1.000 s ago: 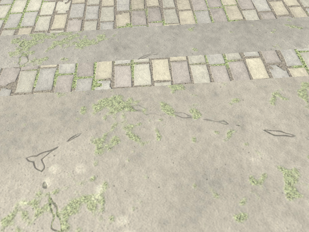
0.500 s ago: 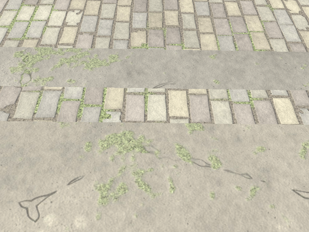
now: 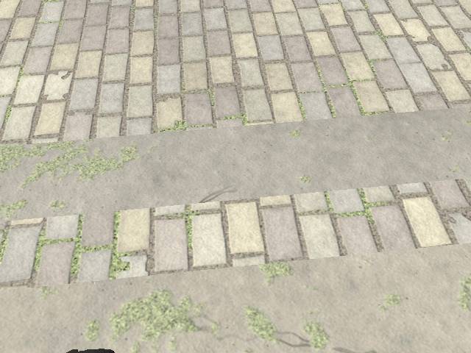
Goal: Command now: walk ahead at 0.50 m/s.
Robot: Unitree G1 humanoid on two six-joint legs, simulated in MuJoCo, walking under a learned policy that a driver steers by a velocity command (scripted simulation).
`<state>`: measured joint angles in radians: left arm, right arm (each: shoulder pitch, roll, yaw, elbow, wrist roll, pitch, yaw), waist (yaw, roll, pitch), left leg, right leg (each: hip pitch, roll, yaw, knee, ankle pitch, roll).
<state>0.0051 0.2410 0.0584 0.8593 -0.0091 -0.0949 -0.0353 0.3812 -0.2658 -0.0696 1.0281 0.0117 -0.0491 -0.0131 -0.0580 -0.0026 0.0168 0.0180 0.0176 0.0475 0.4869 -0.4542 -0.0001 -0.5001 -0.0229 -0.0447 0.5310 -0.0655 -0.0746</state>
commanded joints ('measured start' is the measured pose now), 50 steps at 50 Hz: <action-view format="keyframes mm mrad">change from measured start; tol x16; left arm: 1 448 268 75 73 0 6 10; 6 167 86 18 26 26 -11 12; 25 305 212 52 84 -3 46 71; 28 426 27 -12 43 22 6 43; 31 178 145 18 6 -41 -54 32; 50 -55 115 13 -75 -9 -17 -5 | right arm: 1 72 -16 20 -70 -4 -45 10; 22 -424 -28 1 -270 9 -11 66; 27 51 -234 -92 -183 8 1 43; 34 -173 -73 -23 -226 -21 -34 37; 50 -5 -154 -41 -115 3 -13 -4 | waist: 1 165 -277 -429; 4 122 -65 -106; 10 48 -58 2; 22 122 -39 80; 29 -67 133 -375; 32 6 12 -96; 50 19 90 35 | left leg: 1 -666 -82 -95 780 -116 16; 15 -688 97 -106 294 557 26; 22 -742 55 -4 123 424 73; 26 -241 -78 60 42 351 169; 28 371 331 -746 -77 253 418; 29 388 344 -796 -164 214 396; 32 -11 233 -402 -201 474 286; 36 -193 192 -269 -308 559 282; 50 71 230 -154 -227 672 175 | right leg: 1 936 -389 781 -205 -176 -283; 8 311 -229 210 -395 -42 -138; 20 543 -239 -105 -392 194 -73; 25 630 -265 -152 -53 830 -32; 26 546 -228 -174 146 793 -3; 27 279 -180 -181 458 434 32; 28 -116 43 -63 784 -498 84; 29 -209 20 119 868 -522 64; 43 -117 -87 37 112 195 95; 50 -120 -41 44 -34 55 21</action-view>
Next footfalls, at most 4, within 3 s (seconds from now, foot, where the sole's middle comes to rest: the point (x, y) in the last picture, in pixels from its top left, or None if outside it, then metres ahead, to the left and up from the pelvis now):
0.52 left None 0.45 0.15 -0.76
1.06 right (229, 238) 0.82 0.02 -0.76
1.60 left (136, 187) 1.05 0.33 -0.76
2.12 right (183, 114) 1.41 0.17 -0.76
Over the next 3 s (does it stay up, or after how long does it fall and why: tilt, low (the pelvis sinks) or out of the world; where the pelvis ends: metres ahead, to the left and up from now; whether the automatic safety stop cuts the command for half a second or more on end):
stays up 1.67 0.39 0.02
